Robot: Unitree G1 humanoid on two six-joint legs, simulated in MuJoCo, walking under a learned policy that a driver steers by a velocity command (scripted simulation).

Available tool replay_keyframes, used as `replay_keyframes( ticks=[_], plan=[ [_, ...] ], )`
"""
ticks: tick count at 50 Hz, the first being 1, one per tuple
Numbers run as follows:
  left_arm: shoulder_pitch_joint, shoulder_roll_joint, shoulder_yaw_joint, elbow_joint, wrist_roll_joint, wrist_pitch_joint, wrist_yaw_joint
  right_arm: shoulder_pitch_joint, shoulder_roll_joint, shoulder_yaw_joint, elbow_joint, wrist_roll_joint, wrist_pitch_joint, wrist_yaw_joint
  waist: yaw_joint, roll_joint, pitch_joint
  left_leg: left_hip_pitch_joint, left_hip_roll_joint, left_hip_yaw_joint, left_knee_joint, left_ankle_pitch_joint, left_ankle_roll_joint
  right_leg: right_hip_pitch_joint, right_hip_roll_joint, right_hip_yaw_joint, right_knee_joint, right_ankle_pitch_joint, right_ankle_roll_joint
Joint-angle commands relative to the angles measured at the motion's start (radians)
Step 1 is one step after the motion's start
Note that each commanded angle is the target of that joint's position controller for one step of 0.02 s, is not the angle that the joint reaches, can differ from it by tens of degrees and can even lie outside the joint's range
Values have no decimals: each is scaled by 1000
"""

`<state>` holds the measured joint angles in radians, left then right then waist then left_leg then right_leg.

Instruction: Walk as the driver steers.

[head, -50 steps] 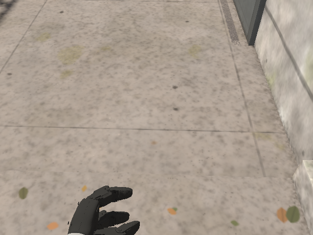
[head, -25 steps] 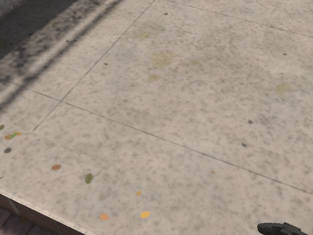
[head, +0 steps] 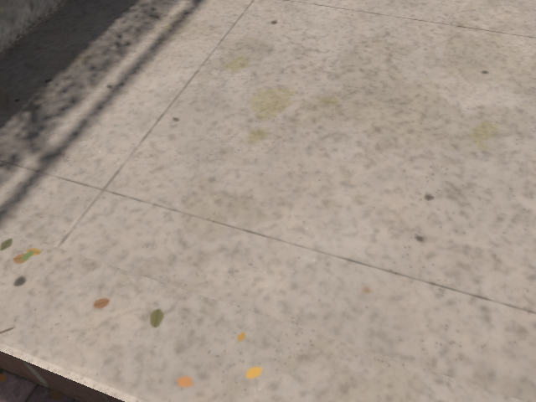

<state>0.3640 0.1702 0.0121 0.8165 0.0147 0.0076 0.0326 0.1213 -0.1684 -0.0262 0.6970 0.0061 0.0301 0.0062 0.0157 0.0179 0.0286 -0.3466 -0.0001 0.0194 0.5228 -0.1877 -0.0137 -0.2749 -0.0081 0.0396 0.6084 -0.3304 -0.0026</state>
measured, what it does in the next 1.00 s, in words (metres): shifts its weight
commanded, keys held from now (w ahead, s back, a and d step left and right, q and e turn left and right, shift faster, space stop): no key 1.00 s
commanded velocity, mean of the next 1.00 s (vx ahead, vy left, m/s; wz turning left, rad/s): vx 0.00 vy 0.00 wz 0.01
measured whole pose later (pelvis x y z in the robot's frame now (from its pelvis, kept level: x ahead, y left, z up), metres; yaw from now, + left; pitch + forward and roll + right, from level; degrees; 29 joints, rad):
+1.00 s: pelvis +0.09 +0.01 +0.02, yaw +1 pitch -1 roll +1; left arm 0.50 0.14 -0.02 1.00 0.02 0.05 -0.12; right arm 0.14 -0.23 -0.04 1.01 -0.02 0.03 0.08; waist -0.01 0.01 0.04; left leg -0.11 -0.01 0.02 0.34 -0.22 0.00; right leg 0.03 -0.03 0.02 0.28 -0.30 0.01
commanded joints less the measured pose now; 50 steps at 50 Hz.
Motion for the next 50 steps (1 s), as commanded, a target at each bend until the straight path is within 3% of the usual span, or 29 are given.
replay_keyframes(
  ticks=[1,4,6,7,8,9,10,11,12,13,14,16,17,19,22,25,31,45,49,50],
  plan=[
    [-74,147,40,-54,-11,-10,33,77,-57,-21,-30,-10,11,-14,-56,-101,15,186,-21,32,-66,39,1,-130,-87,163,-304,-158,-81],
    [-28,105,39,-16,2,-17,33,114,-37,-21,-7,-15,-8,-17,-50,-102,37,179,1,32,-94,64,6,-102,-80,144,-309,-179,-82],
    [-5,88,40,8,1,-18,33,139,-35,-24,15,-17,-11,-17,-45,-96,41,169,9,33,-102,74,7,-69,-78,128,-307,-161,-78],
    [-57,190,63,-140,1,-60,-37,-87,-175,-56,-62,-35,-44,32,92,-172,96,-64,-28,66,-40,-15,24,59,-54,99,-332,-211,-128],
    [-49,178,65,-137,11,-71,-57,-131,-172,-67,-81,-46,-58,51,89,-143,38,-102,-9,73,-19,-11,36,116,-102,164,-334,-184,-176],
    [-32,149,56,-149,10,-70,-65,-114,-143,-69,-76,-41,-67,57,81,-101,39,-122,12,67,-4,-10,48,128,-143,201,-336,-153,-210],
    [1,102,37,-128,-7,-65,-84,-57,-109,-66,-38,-32,-77,60,60,-88,54,-102,34,43,-30,-1,54,126,-163,214,-344,-135,-211],
    [-40,64,14,-137,-18,-61,-104,-3,-80,-60,-12,-26,-91,75,24,-27,49,5,55,29,-94,26,50,58,-135,166,-328,-154,-167],
    [-34,69,9,-132,-28,-45,-133,19,-63,-56,9,-25,-94,92,6,-1,38,95,56,15,-140,61,33,30,-76,103,-322,-162,-117],
    [13,70,14,-98,-20,-33,-162,29,-68,-62,30,-22,-93,101,7,14,39,160,49,-11,-156,91,23,17,-25,47,-318,-126,-57],
    [36,97,22,-94,-4,-19,-176,21,-95,-63,32,-18,-88,102,17,6,3,204,44,-32,-154,102,37,32,-9,16,-311,-49,-36],
    [25,80,18,-101,5,-18,-173,22,-126,-65,49,-10,-81,82,15,13,-19,233,49,-52,-161,152,50,73,1,-4,-301,44,-15],
    [50,100,23,-80,1,-17,-162,20,-133,-62,56,-14,-86,76,18,21,-34,252,60,-70,-172,158,59,88,-2,-3,-297,46,-9],
    [49,85,19,-74,4,-13,-160,2,-133,-54,75,-14,-87,71,16,19,-24,274,65,-79,-164,257,58,83,-1,-4,-301,86,-12],
    [23,86,16,-66,-2,-24,-157,21,-165,-59,92,-29,-75,66,-3,14,-67,341,59,-48,-133,455,64,103,-6,-10,-295,229,-24],
    [83,91,18,-21,6,-20,-151,4,-151,-48,99,-39,-65,69,-3,3,-66,352,46,-42,-127,449,69,110,-15,-20,-294,276,-18],
    [132,76,5,42,-5,-18,-140,-1,-158,-46,141,-29,-45,64,-19,-15,-65,390,41,-43,-111,512,74,106,-22,-24,-295,343,-2],
    [265,53,-14,172,2,30,-150,11,-149,-30,251,-25,-12,70,-28,-49,3,340,12,-15,-164,386,63,186,-33,-24,-350,413,-14],
    [281,67,-14,192,3,43,-149,16,-149,-30,270,-29,-13,70,-32,-48,22,326,4,1,-175,370,43,208,-34,-20,-364,439,-27],
    [260,63,-16,189,0,44,-151,37,-156,-31,291,-20,-12,69,-34,-53,25,332,7,-5,-182,376,44,202,-28,-19,-365,424,-22]
  ],
)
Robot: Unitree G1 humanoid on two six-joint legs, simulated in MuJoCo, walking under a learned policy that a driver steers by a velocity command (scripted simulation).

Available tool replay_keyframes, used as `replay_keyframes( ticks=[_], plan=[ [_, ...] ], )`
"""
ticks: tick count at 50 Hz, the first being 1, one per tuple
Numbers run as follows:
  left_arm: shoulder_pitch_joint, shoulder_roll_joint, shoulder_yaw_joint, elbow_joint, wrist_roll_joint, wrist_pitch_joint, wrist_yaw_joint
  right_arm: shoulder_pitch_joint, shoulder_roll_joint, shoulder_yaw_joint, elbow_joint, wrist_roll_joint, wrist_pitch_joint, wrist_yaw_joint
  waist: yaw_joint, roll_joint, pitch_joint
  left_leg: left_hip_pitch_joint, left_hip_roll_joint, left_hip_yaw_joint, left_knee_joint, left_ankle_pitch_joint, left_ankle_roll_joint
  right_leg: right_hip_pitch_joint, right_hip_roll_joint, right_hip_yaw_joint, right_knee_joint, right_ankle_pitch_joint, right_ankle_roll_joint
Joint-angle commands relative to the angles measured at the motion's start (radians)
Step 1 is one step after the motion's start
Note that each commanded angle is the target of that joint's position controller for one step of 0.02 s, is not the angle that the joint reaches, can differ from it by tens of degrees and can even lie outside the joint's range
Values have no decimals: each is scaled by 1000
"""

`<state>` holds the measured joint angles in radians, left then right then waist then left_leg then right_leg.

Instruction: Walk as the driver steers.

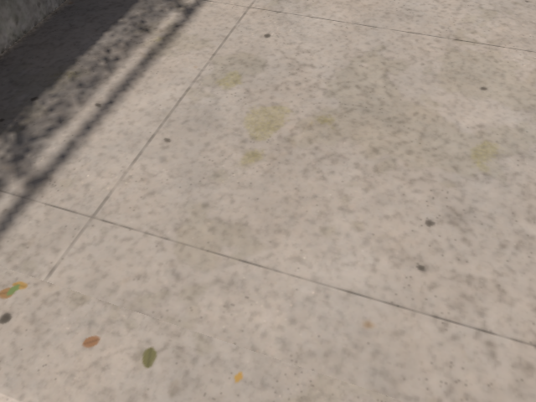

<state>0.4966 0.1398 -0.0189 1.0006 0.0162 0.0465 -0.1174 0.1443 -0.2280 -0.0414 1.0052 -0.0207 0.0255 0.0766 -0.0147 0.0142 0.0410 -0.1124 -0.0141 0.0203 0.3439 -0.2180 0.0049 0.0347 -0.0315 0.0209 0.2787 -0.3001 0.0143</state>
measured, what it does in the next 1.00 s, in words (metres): climbs: right foot 0.17 m higher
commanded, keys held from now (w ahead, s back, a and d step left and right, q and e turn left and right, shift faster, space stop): no key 0.02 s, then w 0.46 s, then w+e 0.52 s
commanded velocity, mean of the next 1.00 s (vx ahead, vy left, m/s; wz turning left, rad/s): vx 0.37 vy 0.00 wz -0.19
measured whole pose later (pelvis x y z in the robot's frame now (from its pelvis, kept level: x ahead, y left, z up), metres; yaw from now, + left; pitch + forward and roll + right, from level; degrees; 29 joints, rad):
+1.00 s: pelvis +0.44 +0.00 +0.15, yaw -13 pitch +6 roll -1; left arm 0.45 0.17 -0.01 1.01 0.02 -0.15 -0.06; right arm 0.03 -0.22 0.03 0.75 -0.06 -0.09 0.03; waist 0.09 -0.01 -0.13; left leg -0.82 0.09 -0.03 0.92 -0.18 -0.04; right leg -0.25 0.11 0.14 0.55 -0.41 -0.07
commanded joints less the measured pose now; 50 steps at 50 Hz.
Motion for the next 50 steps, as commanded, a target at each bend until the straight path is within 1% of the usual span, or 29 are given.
replay_keyframes(
  ticks=[1,6,7,9,11,13,14,15,16,17,18,19,20,22,24,26,27,29,31,32,33,34,35,36,39,41,43,45,50],
  plan=[
    [135,89,13,10,-1,7,-1,18,-98,-16,-10,6,-6,-1,-3,-50,16,106,20,-5,-4,399,24,-115,-4,-1,-43,384,-38],
    [225,211,68,52,51,-3,39,0,-144,-57,-21,-29,-23,-26,78,-146,180,-186,-42,79,120,-200,35,-98,-130,146,-166,-336,-207],
    [89,103,38,13,2,-39,147,-47,-31,-15,-84,20,-15,-72,55,-186,147,-294,-7,145,168,-120,25,-94,-163,290,-99,-311,-227],
    [139,133,45,27,-6,-50,190,-96,-12,4,-127,11,-19,-88,88,-170,166,-361,-8,137,149,-224,17,-107,-207,365,-78,-325,-262],
    [68,207,67,3,-15,-66,197,27,-41,-3,-119,8,-39,-79,20,-195,122,-251,13,90,207,-212,45,-215,-221,381,-31,-334,-262],
    [-144,191,66,-83,-41,-96,180,216,-66,-19,-90,3,-57,-93,-114,-115,77,60,30,55,93,-167,87,-440,-119,226,159,49,-201],
    [-37,126,46,-41,102,-100,81,442,-189,-57,8,-44,-80,-80,-152,90,-20,401,64,-88,12,-78,210,-648,17,56,424,227,-143],
    [-15,92,45,-49,106,-117,25,718,-242,-65,62,-49,-73,-70,-230,262,-113,638,344,-624,-123,113,459,-933,162,47,975,-194,-56],
    [-33,135,74,-34,62,-143,1,733,-216,-45,93,-86,-79,-43,-209,106,32,511,446,-711,-141,46,478,-1186,144,195,1507,-163,-101],
    [-137,127,74,-63,36,-151,8,575,-137,-19,99,-135,-86,-26,-119,-9,132,373,441,-593,-126,-106,424,-1345,119,260,1680,-34,-157],
    [-157,120,67,-90,57,-144,17,454,-48,19,57,-136,-93,-9,-71,-16,110,330,412,-487,-141,-176,396,-1399,100,225,1778,16,-218],
    [-166,97,60,-104,66,-121,8,478,13,48,83,-93,-88,-1,-56,68,72,296,393,-405,-121,-149,376,-1462,84,154,2019,-42,-289],
    [-203,59,33,-160,74,-98,-7,510,49,68,121,-100,-75,-8,-16,72,61,242,405,-379,-102,-107,357,-1573,66,142,2276,-124,-345],
    [-324,-39,-26,-283,52,-65,-4,449,71,93,166,-158,-76,-14,64,32,95,31,352,-250,-129,-192,279,-1731,46,164,2409,-230,-404],
    [-389,-38,-49,-366,21,-53,5,225,49,95,108,-211,-125,-4,153,-68,114,-349,221,-3,-274,-282,203,-1406,-53,44,1882,-39,-404],
    [-557,66,-36,-440,-39,-21,4,192,-25,89,22,-158,-162,-2,106,-14,48,-776,144,108,-471,-223,217,-863,-86,-110,1538,223,-282],
    [-590,67,-42,-447,-24,-19,-14,240,-63,90,21,-96,-168,3,115,58,33,-841,168,78,-462,221,272,-671,-31,-190,1517,214,-212],
    [-575,79,-41,-450,-16,-14,-11,450,-260,52,58,-43,-167,2,90,124,-44,-324,256,58,-286,1294,291,-781,96,-282,1206,6,-115],
    [-544,105,-29,-447,-13,-7,-13,455,-337,7,89,-29,-147,16,99,235,-70,163,349,57,-91,1720,255,-902,155,-278,830,-146,-123],
    [-360,155,-3,-396,-11,-13,-5,432,-329,-11,84,-50,-126,36,142,234,-144,222,343,91,136,1869,246,-766,199,-216,750,-110,-164],
    [-108,244,26,-278,-2,-25,12,543,-208,7,52,-114,-120,45,113,65,-381,-104,281,44,439,1682,192,-264,150,76,827,348,-287],
    [154,271,30,-152,9,-45,36,510,-80,43,-4,-163,-107,73,168,-176,-513,-578,107,-47,783,545,130,134,-21,614,470,154,-453],
    [310,274,47,-134,55,-64,49,313,-118,19,-43,-70,-95,76,271,-186,-412,-734,-56,-218,1183,166,133,-15,-110,852,237,-271,-431],
    [232,247,42,-81,46,-108,60,212,-36,33,-86,-34,-112,41,219,-168,-178,-907,-28,-251,1370,190,138,-197,-114,779,254,-457,-363],
    [-108,57,-8,-21,33,-153,57,61,20,66,-215,-72,-98,-36,11,-37,-121,-886,-5,-241,1555,151,170,-503,-68,606,207,-274,-335],
    [-256,38,-19,-13,19,-172,60,94,-3,71,-219,-77,-75,-40,-71,13,-123,-894,36,-193,1434,117,162,-576,-28,435,173,-108,-280],
    [-387,88,-4,-69,-1,-205,51,36,-87,47,-239,-35,-86,-46,-76,19,-119,-737,73,-85,1174,3,92,-688,27,255,97,15,-257],
    [-367,133,-4,-99,13,-238,67,-35,-126,26,-271,-42,-122,-64,-59,-38,-127,-541,110,-38,1057,43,14,-773,40,225,44,160,-225],
    [-65,237,71,-57,1,-209,57,-188,-15,71,-306,-25,-114,-44,92,-78,-66,-420,58,33,339,83,-90,-448,-46,296,106,254,-267]
  ],
)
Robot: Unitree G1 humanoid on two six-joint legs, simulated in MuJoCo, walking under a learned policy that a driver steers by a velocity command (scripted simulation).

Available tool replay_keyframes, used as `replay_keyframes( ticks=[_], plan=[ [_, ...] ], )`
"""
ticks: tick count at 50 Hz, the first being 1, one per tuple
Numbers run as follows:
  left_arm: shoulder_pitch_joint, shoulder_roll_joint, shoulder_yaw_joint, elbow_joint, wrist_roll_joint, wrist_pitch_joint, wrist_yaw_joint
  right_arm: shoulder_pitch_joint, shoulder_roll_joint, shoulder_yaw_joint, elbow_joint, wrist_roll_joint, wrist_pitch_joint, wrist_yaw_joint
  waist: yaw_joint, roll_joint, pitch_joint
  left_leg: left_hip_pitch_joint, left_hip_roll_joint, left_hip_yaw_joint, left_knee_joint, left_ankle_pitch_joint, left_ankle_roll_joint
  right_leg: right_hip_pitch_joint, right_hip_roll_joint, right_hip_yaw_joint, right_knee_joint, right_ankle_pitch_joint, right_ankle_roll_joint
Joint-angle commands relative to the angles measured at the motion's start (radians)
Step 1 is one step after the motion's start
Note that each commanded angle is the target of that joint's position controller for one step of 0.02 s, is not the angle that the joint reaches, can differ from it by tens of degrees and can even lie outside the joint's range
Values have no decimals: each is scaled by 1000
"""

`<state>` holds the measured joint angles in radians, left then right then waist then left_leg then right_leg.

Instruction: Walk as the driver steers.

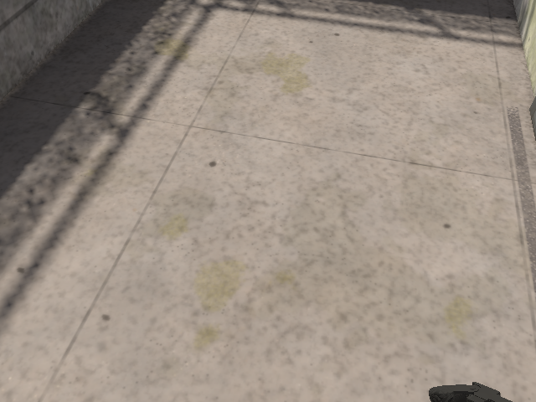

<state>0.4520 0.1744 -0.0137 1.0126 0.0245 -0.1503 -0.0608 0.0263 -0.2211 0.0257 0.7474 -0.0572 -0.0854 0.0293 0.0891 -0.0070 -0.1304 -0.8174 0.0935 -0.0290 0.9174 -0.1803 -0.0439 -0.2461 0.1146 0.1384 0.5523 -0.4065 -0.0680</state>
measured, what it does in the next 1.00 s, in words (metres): walks ahead, turning right: left foot, then right foot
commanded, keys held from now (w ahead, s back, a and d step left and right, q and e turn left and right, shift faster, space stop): w+e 0.34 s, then e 0.42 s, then no key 0.24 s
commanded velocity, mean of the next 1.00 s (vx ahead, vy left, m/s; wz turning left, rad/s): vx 0.28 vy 0.00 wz -0.53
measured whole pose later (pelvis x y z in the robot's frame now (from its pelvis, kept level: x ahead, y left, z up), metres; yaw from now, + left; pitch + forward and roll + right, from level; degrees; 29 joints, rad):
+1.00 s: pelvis +0.39 +0.02 +0.00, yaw -33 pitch +3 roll -1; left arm 0.14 0.27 0.08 0.69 0.01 0.04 0.04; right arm 0.17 -0.24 -0.04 0.70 -0.01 -0.02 -0.05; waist 0.01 0.00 -0.01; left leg -0.43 0.03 -0.04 0.68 -0.30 -0.06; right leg -0.45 0.13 0.13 0.56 -0.15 -0.04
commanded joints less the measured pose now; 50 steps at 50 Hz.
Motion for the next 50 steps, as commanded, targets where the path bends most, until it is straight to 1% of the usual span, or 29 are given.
replay_keyframes(
  ticks=[1,3,4,5,6,7,8,10,11,14,17,18,19,21,25,27,28,29,30,31,32,33,34,36,38,40,45,48,50],
  plan=[
    [16,198,74,-62,-10,-5,-2,-106,-28,4,-54,12,-5,-5,-11,-64,112,261,-58,82,-336,70,-22,-52,-239,233,-148,421,-190],
    [-39,189,79,-85,-2,5,-2,-46,-102,-33,-38,39,-30,-35,-75,-74,42,440,-63,76,-405,177,52,14,-237,266,-60,595,-129],
    [-82,148,68,-112,10,0,-4,113,-169,-59,-4,46,-50,-55,-141,-7,-88,721,12,20,-358,255,155,-71,-152,192,138,626,-50],
    [43,0,32,-154,27,-17,3,330,-233,-67,24,33,-60,-64,-146,297,-397,1267,288,-367,-386,453,451,-395,28,64,477,235,37],
    [-60,61,46,-168,21,-17,-4,482,-210,-68,93,24,-44,-60,-237,339,-365,1347,378,-692,-569,185,487,-681,40,22,737,-155,47],
    [-150,111,67,-165,10,-3,-2,415,-216,-83,100,22,-47,-66,-222,173,-107,1127,356,-608,-624,-83,371,-805,-33,18,907,-9,18],
    [-169,103,62,-146,8,12,14,304,-156,-68,94,22,-43,-69,-172,117,3,902,311,-426,-655,-234,288,-777,-118,-14,930,137,-5],
    [-173,76,63,-127,43,32,23,207,15,-20,73,30,-41,-71,-97,76,13,725,245,-221,-732,-15,252,-590,-194,-9,803,251,-6],
    [-214,56,61,-133,47,39,8,182,41,-15,70,27,-40,-78,-77,67,2,707,220,-155,-749,69,252,-560,-208,-30,785,229,2],
    [-300,30,53,-139,13,40,-34,223,11,-36,103,-7,-45,-79,-94,57,28,734,180,27,-769,261,257,-619,-219,-50,727,301,2],
    [-360,32,51,-145,6,39,-53,302,-6,-38,151,-32,-50,-60,-92,62,59,760,174,149,-774,474,261,-666,-221,-71,579,439,-4],
    [-387,33,51,-152,6,43,-54,310,-8,-35,164,-27,-53,-54,-89,55,77,754,165,186,-776,561,255,-646,-224,-94,485,480,0],
    [-449,43,53,-227,-93,61,-3,260,-134,-75,143,56,-33,-59,-80,15,168,670,126,247,-747,457,149,-571,-198,-113,414,467,20],
    [-525,44,45,-270,-72,72,21,299,-161,-82,150,66,-23,-75,-109,39,170,632,131,272,-742,529,117,-438,-176,-174,236,506,33],
    [-494,93,73,-315,-50,99,13,318,-180,-104,154,77,9,-89,-83,131,124,817,164,285,-579,790,110,-345,-116,-224,99,412,-5],
    [-386,141,99,-309,-44,99,8,296,-195,-120,135,86,28,-96,-31,142,70,863,161,282,-386,910,99,-227,-59,-252,20,337,-51],
    [-267,182,123,-281,-39,94,12,285,-196,-123,121,88,34,-95,20,109,15,841,119,292,-212,815,71,-72,-34,-241,-117,427,-85],
    [-172,258,149,-265,-23,100,35,299,-182,-120,99,68,28,-92,46,20,-48,605,63,278,44,484,17,203,-125,-99,-98,729,-132],
    [-188,345,156,-285,-5,113,59,375,-60,-89,57,7,11,-79,-71,-223,-127,192,-91,235,415,-519,-41,538,-363,224,90,1318,-268],
    [-163,327,147,-324,4,110,58,412,-89,-78,34,45,-14,-59,-37,-171,-374,114,-137,-16,609,-556,-43,619,-504,504,-37,1156,-428],
    [-215,284,142,-353,-8,117,66,305,-131,-91,5,79,-20,-54,-19,-84,-294,68,-93,-71,589,-441,-34,512,-435,415,-109,944,-380],
    [-300,238,132,-369,-38,122,72,252,-144,-93,-16,78,-14,-64,-52,-21,-164,45,-56,-58,502,-334,-33,358,-381,320,-148,775,-315],
    [-348,215,124,-385,-48,126,72,227,-161,-103,-12,57,0,-82,-82,42,-90,84,-30,-54,434,-286,-40,202,-345,284,-180,679,-276],
    [-383,217,125,-396,-32,131,72,238,-164,-112,-38,42,37,-98,-137,20,-33,215,-18,-52,308,-269,-36,-34,-298,243,-216,595,-246],
    [-375,248,135,-402,-11,136,72,246,-128,-105,-54,29,53,-110,-148,-37,-29,278,-51,-25,202,-263,-39,-133,-246,205,-212,648,-233],
    [-359,257,138,-401,-13,143,82,250,-115,-100,-57,32,58,-113,-145,-61,-68,287,-60,-24,148,-213,-49,-126,-246,191,-200,616,-221],
    [-340,235,128,-391,-17,171,103,157,-108,-92,-104,44,70,-100,-101,-135,-45,348,-58,-23,-16,-139,-45,-144,-222,208,-213,211,-158],
    [-329,214,117,-381,-10,179,104,156,-105,-89,-108,49,58,-81,-88,-147,-21,444,-71,5,-194,-146,-25,-123,-232,230,-173,187,-136],
    [-299,172,100,-365,-17,182,104,194,-92,-92,-92,40,52,-68,-111,-124,10,596,-85,36,-434,-49,11,-160,-184,200,-110,135,-73]
  ],
)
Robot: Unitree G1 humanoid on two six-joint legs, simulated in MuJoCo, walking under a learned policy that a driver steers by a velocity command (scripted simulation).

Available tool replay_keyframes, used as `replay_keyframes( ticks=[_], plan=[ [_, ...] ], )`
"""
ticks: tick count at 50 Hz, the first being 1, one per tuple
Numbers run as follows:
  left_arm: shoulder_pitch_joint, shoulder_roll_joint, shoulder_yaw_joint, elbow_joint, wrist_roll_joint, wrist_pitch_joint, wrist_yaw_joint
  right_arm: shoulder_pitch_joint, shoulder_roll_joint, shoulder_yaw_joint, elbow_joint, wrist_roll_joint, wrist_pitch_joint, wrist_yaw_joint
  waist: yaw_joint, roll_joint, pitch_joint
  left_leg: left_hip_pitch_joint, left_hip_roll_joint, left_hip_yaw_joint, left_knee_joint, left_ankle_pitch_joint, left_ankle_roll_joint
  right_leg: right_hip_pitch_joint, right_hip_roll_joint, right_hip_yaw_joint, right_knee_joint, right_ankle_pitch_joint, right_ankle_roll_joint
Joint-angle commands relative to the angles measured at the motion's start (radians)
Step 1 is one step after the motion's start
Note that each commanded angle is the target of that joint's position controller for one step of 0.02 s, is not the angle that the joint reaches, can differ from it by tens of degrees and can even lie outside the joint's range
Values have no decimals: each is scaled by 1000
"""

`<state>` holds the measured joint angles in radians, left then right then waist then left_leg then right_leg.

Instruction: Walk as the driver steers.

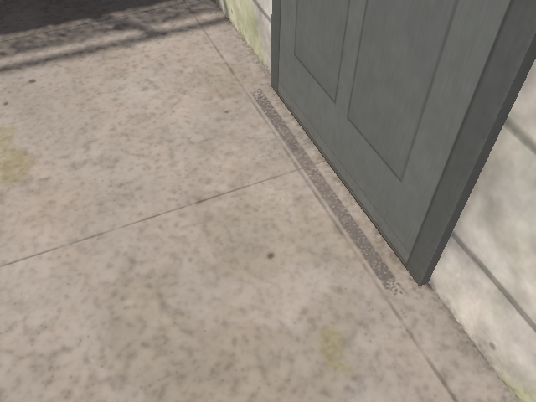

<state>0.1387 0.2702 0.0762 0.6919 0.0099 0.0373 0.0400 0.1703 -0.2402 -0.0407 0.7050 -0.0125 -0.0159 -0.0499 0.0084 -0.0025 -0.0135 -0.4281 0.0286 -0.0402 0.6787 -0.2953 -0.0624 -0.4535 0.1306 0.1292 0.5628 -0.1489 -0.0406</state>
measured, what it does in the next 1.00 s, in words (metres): walks ahead: left foot, then right foot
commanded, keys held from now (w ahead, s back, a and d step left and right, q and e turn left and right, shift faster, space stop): no key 0.26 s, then w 0.64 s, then w+q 0.10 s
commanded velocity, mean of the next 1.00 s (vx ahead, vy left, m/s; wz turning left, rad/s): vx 0.26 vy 0.00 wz -0.04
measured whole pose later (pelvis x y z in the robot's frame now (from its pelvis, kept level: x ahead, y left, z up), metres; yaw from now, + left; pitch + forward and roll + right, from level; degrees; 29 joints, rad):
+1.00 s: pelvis +0.21 -0.03 +0.01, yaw +0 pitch +1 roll +0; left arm 0.13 0.27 0.04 0.66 0.01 -0.09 -0.01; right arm 0.36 -0.31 -0.05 0.78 0.04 -0.08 0.01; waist -0.04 0.03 0.03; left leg -0.33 -0.01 -0.07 1.11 -0.46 0.04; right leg -0.39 0.01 -0.05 0.55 -0.19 -0.05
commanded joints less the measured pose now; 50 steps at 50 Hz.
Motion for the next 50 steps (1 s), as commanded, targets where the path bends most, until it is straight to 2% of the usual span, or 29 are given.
replay_keyframes(
  ticks=[1,2,3,4,6,9,11,14,15,16,18,20,22,24,25,26,27,29,31,34,36,41,43,45,46,47,48,49,50],
  plan=[
    [55,44,2,-39,5,-10,4,66,-131,-36,-59,-30,-19,14,-8,-16,-87,275,116,-92,-256,151,76,-29,-133,147,4,-224,-36],
    [71,56,13,-62,-2,-24,-1,21,-189,-51,-68,-51,-16,16,49,252,-42,223,258,-272,-325,261,202,-107,-28,-16,98,-312,14],
    [9,122,29,-79,5,-38,-5,-9,-148,-45,-89,-54,-21,16,6,285,-41,122,341,-393,-393,243,299,-55,-75,-22,217,-362,48],
    [-32,150,43,-80,-6,-40,-8,-32,-133,-42,-98,-42,-25,12,-5,235,-29,111,311,-362,-389,214,300,-29,-98,-25,292,-332,60],
    [-20,107,41,-56,-4,-24,-8,-54,-133,-46,-99,-12,-24,2,3,177,-26,142,237,-265,-357,246,252,-32,-114,-47,358,-312,86],
    [-13,12,11,-41,-9,-20,-12,-34,-102,-38,-84,-7,-11,7,-4,149,-42,169,155,-139,-297,389,216,57,-124,-91,226,-298,102],
    [0,-3,4,-30,-13,-25,-13,2,-85,-35,-68,2,-3,15,-7,173,-67,225,134,-119,-250,406,214,126,-118,-113,28,-217,104],
    [36,57,8,-27,6,-23,-12,82,-60,-30,-51,-7,-17,29,-22,95,-124,165,88,-95,-213,166,131,330,-188,-36,-104,91,69],
    [38,115,24,-6,-4,-17,-12,126,-59,-31,-55,-13,-26,38,-73,-35,-109,112,7,-17,-212,-38,103,308,-191,-26,-45,-57,16],
    [62,101,31,-2,-12,-14,-19,72,-79,-35,-60,-14,-29,39,-22,-80,-72,105,-34,46,-151,-185,82,223,-183,-7,-82,-354,-31],
    [75,120,30,-1,-8,-23,-19,17,-72,-39,-81,2,-36,32,-3,-151,44,14,-65,104,-17,-243,75,129,-249,118,-213,-631,-81],
    [97,143,33,10,-19,-46,-14,22,-64,-41,-90,19,-51,35,1,-231,113,-42,-62,96,95,-173,93,108,-346,284,-293,-686,-147],
    [64,127,24,10,-30,-62,-11,67,-53,-43,-81,28,-75,48,-35,-229,123,16,-37,70,63,-157,135,63,-362,292,-280,-607,-156],
    [-8,82,10,-10,-34,-66,-16,185,-53,-50,-34,21,-90,60,-96,-166,93,236,-32,47,-107,-124,163,-37,-273,158,-163,-502,-89],
    [-27,35,-2,-32,-34,-74,-14,247,-109,-66,-18,12,-95,59,-105,-26,79,309,53,-110,-209,-230,195,-126,-185,27,27,-424,-28],
    [-61,32,0,-71,-45,-93,-10,323,-197,-89,-5,10,-99,67,-112,224,73,397,227,-468,-408,-372,292,-270,-89,-119,333,-324,28],
    [-101,93,12,-106,-46,-114,-9,336,-202,-85,-26,-5,-105,71,-139,310,90,460,358,-745,-525,-367,399,-447,-105,-55,540,-413,27],
    [-46,96,17,-74,-40,-132,-21,271,-150,-67,-47,-5,-102,57,-82,131,80,483,316,-582,-467,-269,363,-507,-189,-28,686,-258,1],
    [-26,79,17,-59,-20,-132,-29,215,-132,-54,-52,-4,-91,49,-50,70,73,413,246,-392,-482,-62,305,-432,-237,-41,607,-126,6],
    [-46,42,2,-54,-16,-121,-45,206,-117,-46,-35,6,-71,41,-53,80,68,320,150,-158,-514,155,266,-267,-222,-117,390,-22,46],
    [-112,13,-13,-72,-19,-123,-53,217,-149,-54,-20,12,-62,36,-74,83,70,295,125,-89,-512,206,255,-174,-192,-146,203,40,60],
    [-176,66,-9,-120,-46,-132,-85,237,-211,-66,5,33,-56,51,-86,117,79,330,208,-125,-484,173,272,-65,-170,-149,16,48,27],
    [-121,105,3,-115,-37,-130,-81,211,-226,-69,12,33,-56,54,-40,116,61,352,214,-115,-415,295,245,36,-149,-159,-47,28,-5],
    [127,169,39,-56,-26,-125,-54,209,-190,-53,22,30,-62,58,82,101,-66,258,126,-26,-104,461,195,373,-143,-153,-81,-22,-59],
    [321,251,56,-40,3,-119,-34,199,-110,-21,-15,8,-71,60,156,-80,-229,25,50,17,270,185,145,667,-379,132,-83,-155,-137],
    [326,283,50,-34,39,-126,-42,269,-49,-5,-41,48,-96,56,88,-344,-272,-297,-101,-58,551,-314,106,789,-552,653,-301,-435,-276],
    [288,192,29,-32,17,-129,-45,199,-169,-30,-29,76,-101,59,112,-225,-164,-410,-42,-123,655,-267,107,709,-533,605,-359,-569,-246],
    [234,148,15,-32,0,-129,-42,127,-204,-39,-47,73,-97,61,96,-168,-62,-440,0,-89,650,-171,117,610,-512,435,-348,-480,-207],
    [183,125,4,-28,-2,-131,-39,108,-186,-34,-43,51,-90,57,63,-70,-22,-392,41,-73,607,-86,105,504,-464,320,-356,-342,-179]
  ],
)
